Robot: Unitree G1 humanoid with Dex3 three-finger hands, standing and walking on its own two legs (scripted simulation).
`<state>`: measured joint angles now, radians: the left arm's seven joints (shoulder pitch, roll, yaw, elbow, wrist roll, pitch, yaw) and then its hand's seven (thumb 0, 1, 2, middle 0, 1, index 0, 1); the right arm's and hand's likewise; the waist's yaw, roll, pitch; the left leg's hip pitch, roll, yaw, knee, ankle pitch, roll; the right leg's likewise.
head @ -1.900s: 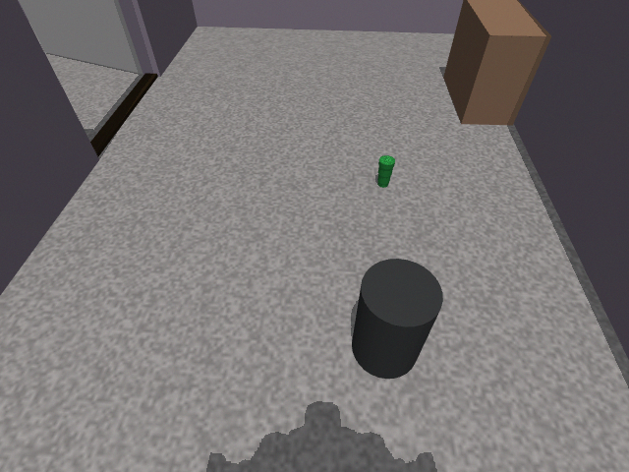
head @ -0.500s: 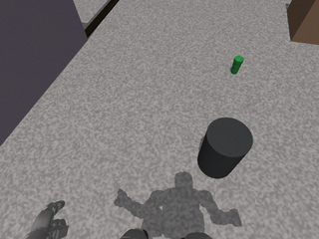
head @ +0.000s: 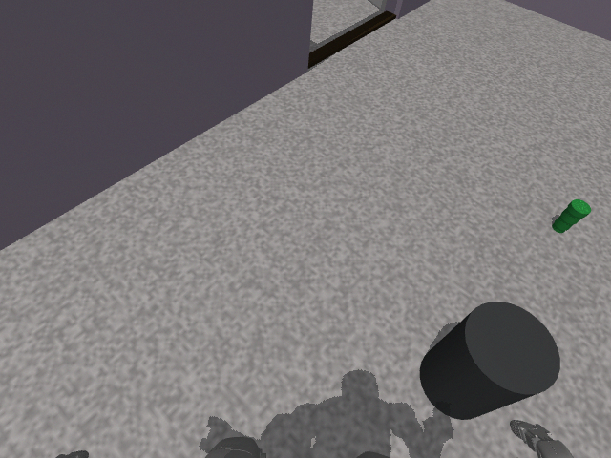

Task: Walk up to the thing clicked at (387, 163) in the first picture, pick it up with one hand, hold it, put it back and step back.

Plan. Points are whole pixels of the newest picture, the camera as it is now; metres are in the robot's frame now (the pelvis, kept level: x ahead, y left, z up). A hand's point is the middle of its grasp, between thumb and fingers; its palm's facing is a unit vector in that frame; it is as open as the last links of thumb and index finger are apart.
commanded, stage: walk up
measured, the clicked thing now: (569, 217) +1.07 -1.08 -0.68
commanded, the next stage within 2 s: stand in 1.58 s
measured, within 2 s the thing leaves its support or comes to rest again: neither
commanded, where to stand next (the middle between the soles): +0.06 +0.03 m, yaw +21 degrees
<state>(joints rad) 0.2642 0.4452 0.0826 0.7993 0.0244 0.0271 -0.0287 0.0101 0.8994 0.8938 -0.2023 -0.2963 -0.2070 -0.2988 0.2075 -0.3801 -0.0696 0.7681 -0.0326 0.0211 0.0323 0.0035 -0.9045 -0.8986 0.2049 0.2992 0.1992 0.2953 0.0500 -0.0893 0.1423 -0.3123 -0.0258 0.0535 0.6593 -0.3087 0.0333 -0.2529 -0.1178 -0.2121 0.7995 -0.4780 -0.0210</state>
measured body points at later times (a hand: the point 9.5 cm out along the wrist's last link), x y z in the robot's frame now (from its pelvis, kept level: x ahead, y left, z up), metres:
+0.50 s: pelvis +0.00 -0.01 +0.01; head +0.04 -0.04 +0.46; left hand -0.01 +0.33 -0.07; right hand +0.18 -0.29 -0.12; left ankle -0.03 +0.13 -0.64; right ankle +0.06 -0.13 -0.72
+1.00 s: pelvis +0.00 +0.02 +0.00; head +0.03 +0.06 +0.45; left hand -0.04 +0.34 -0.14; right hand +0.22 -0.23 -0.09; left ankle -0.02 +0.15 -0.72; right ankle +0.07 -0.11 -0.72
